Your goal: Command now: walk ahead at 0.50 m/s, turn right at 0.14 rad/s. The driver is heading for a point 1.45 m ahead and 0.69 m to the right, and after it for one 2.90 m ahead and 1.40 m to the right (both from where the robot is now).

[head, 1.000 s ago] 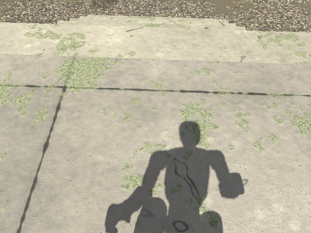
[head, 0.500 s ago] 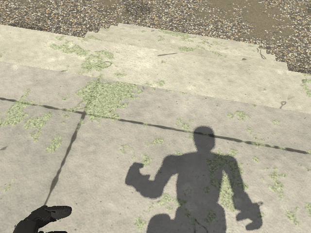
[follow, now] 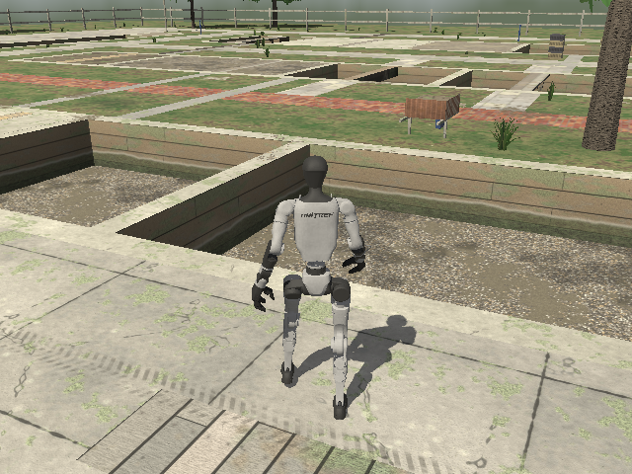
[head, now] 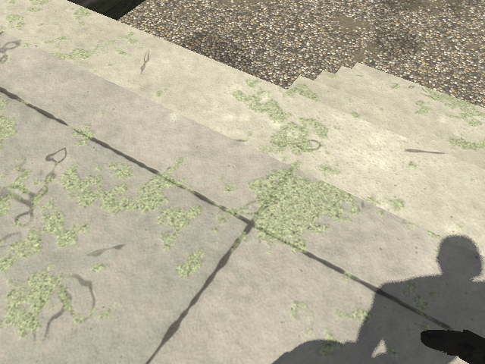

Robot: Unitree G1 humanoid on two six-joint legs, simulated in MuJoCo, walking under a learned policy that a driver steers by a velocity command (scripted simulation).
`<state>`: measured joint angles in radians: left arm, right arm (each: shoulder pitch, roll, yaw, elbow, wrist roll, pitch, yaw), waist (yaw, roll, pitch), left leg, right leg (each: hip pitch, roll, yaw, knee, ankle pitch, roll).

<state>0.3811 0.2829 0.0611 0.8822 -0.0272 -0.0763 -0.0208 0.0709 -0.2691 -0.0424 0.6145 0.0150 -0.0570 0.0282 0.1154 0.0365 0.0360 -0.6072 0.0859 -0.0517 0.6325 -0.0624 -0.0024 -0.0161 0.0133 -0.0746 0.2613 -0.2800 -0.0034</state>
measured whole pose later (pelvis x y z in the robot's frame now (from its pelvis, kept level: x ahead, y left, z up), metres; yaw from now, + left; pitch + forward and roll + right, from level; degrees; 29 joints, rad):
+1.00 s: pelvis +0.50 -0.11 +0.00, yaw -34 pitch +2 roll +0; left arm 0.30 0.30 0.08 0.72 -0.02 0.01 0.03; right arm 0.02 -0.28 -0.05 0.70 -0.01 -0.08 0.01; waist 0.07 0.03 0.04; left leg -0.56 -0.01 -0.10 0.53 0.00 -0.05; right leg -0.16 0.13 0.17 0.47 -0.33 -0.07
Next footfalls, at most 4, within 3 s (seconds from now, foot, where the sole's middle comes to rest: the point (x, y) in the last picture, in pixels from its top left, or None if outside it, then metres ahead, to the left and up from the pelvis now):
0.08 left None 0.21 0.14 -0.78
0.58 right None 0.43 -0.17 -0.78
1.04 left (327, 274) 0.73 -0.13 -0.78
1.44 right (378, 353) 0.52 -0.27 -0.78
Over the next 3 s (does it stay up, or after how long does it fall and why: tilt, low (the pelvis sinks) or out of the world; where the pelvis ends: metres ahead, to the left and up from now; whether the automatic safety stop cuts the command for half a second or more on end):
stays up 1.07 -0.58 -0.02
